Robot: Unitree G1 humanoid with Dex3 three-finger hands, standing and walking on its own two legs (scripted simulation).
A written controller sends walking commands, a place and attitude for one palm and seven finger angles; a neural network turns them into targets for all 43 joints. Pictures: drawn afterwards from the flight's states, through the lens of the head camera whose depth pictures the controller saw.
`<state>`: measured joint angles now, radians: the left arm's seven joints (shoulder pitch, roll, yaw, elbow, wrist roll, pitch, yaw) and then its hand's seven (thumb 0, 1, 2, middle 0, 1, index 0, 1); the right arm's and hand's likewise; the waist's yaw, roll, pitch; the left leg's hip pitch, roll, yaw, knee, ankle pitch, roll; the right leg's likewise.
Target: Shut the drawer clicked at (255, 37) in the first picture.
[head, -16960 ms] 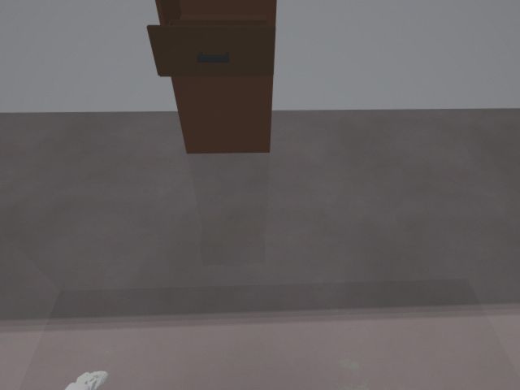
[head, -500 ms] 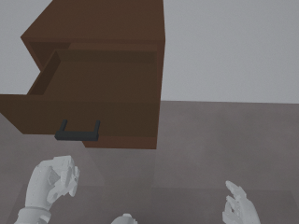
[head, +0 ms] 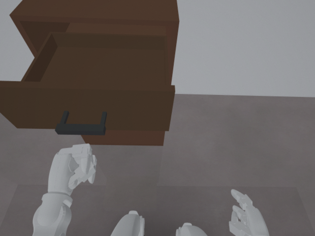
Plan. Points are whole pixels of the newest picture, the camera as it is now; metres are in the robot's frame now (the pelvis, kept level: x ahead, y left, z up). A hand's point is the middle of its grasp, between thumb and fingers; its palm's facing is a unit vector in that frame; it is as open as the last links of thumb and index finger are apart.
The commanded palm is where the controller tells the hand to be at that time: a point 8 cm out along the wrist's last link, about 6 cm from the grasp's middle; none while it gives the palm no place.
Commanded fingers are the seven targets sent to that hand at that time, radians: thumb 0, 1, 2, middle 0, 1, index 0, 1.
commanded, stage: bring the fist close to the handle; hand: left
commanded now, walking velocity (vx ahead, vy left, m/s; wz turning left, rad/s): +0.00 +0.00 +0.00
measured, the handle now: (83, 122) +0.38 +0.21 +0.05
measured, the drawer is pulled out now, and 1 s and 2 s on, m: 0.27 0.26 0.13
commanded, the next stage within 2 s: push the drawer shut in 0.28 s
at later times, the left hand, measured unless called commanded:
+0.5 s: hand (94, 165) +0.27 +0.16 +0.05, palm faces +0.03 -1.00 -0.06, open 3.3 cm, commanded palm +0.25 +0.21 +0.05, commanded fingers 0.00 0.90 0.90 -1.40 -1.60 -1.40 -1.60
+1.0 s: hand (98, 145) +0.32 +0.16 +0.05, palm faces +0.04 -1.00 -0.05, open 3.0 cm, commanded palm +0.31 +0.21 +0.05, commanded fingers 0.00 0.90 0.90 -1.40 -1.60 -1.40 -1.60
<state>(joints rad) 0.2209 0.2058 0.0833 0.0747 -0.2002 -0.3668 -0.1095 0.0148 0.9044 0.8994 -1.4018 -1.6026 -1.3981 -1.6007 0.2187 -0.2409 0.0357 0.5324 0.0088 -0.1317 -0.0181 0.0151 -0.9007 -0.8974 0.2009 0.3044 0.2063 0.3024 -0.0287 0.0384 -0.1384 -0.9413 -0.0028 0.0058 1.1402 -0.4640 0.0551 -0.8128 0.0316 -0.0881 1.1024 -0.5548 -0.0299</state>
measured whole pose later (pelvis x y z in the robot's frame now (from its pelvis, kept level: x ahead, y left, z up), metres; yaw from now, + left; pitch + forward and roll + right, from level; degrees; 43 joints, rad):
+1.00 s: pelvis +0.00 -0.02 +0.00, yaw +0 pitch +16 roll -2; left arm 0.00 0.23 0.13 0.29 -0.21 -0.38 -0.12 -0.04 0.89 0.93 -1.40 -1.60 -1.40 -1.60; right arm 0.24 -0.27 0.03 0.58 0.02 -0.08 -0.03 0.01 -0.90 -0.90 0.20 0.30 0.20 0.30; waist -0.03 0.04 -0.14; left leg -0.93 0.00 0.00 1.12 -0.46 0.03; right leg -0.81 0.04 -0.09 1.09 -0.55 -0.05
